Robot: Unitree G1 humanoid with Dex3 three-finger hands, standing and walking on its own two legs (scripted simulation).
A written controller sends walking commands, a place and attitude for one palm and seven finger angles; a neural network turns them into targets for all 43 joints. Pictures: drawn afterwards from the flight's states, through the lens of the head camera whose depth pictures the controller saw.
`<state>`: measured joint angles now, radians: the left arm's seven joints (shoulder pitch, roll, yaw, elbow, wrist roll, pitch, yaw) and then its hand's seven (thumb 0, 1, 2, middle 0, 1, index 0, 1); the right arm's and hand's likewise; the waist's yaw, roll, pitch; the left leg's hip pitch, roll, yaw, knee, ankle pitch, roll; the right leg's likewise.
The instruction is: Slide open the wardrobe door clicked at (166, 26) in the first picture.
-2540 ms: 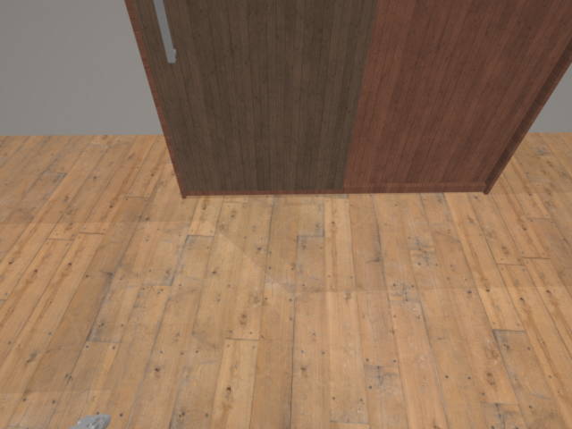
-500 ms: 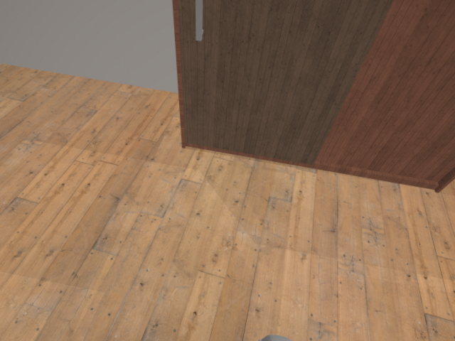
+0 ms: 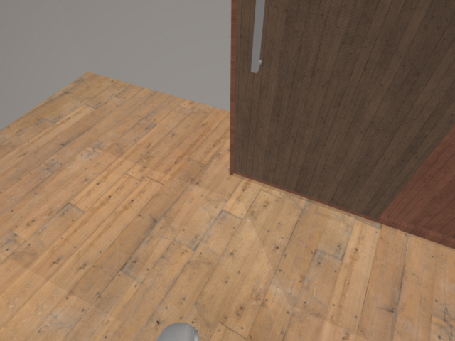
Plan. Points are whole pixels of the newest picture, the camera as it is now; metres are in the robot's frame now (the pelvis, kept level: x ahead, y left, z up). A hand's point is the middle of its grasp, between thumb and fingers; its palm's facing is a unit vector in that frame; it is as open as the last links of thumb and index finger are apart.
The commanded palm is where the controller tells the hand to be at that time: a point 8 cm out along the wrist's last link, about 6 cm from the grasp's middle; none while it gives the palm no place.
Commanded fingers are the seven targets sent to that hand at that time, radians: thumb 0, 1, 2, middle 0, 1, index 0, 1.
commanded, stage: walk to a spot facing it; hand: left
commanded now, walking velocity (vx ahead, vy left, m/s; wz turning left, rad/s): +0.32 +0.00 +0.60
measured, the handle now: (260, 31) +1.01 -0.08 +0.08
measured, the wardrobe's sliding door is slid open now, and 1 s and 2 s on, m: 0.00 0.00 0.00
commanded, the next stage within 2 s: turn to face it in 0.28 s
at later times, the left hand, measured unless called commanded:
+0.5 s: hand (106, 323) +0.19 +0.26 -0.17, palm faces +0.29 -0.93 -0.22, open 7.4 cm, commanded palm none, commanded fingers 0.00 0.90 0.90 -0.20 -0.30 -0.20 -0.30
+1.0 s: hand (143, 249) +0.35 +0.22 -0.16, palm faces +0.06 -0.97 -0.24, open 7.4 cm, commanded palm none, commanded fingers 0.00 0.90 0.90 -0.20 -0.30 -0.20 -0.30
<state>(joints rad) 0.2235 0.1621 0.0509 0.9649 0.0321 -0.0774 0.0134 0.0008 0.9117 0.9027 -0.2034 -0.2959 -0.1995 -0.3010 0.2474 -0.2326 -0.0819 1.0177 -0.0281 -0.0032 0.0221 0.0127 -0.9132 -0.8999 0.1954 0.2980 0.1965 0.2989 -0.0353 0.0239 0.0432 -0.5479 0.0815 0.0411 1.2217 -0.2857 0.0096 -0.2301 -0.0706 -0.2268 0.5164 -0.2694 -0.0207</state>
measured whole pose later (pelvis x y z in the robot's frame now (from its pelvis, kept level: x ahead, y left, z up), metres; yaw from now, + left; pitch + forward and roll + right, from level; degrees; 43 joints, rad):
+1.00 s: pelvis +0.29 +0.02 +0.00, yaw -1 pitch +0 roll +2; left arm 0.22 0.18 0.07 0.97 0.02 0.03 0.00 0.00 0.91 0.90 -0.20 -0.30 -0.20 -0.30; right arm 0.18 -0.20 -0.06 0.98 -0.02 0.04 -0.03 0.01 -0.91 -0.90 0.20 0.30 0.20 0.30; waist 0.01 0.00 0.07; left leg -0.44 0.08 0.02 0.95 -0.41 -0.07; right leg -0.31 0.04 -0.01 0.47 -0.17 -0.08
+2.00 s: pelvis +0.35 +0.04 +0.00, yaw -20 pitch -1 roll -2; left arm 0.35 0.19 0.06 1.09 0.02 -0.02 0.00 0.00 0.92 0.90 -0.20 -0.30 -0.20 -0.30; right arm 0.27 -0.18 -0.04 1.02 -0.03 -0.02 0.01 0.01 -0.91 -0.90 0.20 0.30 0.20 0.30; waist 0.01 -0.01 0.01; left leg -0.31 0.09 0.11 0.58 -0.29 -0.03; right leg -0.10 0.00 -0.05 0.47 -0.35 0.00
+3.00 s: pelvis +0.50 -0.03 +0.00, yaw -22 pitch +0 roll -1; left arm 0.23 0.21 0.07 1.04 0.02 0.05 0.03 0.00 0.91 0.90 -0.20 -0.30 -0.20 -0.30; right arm 0.11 -0.14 -0.02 0.97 -0.02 0.01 -0.03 0.01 -0.91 -0.90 0.20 0.30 0.20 0.30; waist 0.03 -0.04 0.08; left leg -0.29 0.04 0.11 0.49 -0.19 0.03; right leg -0.39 -0.02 -0.01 1.00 -0.47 0.04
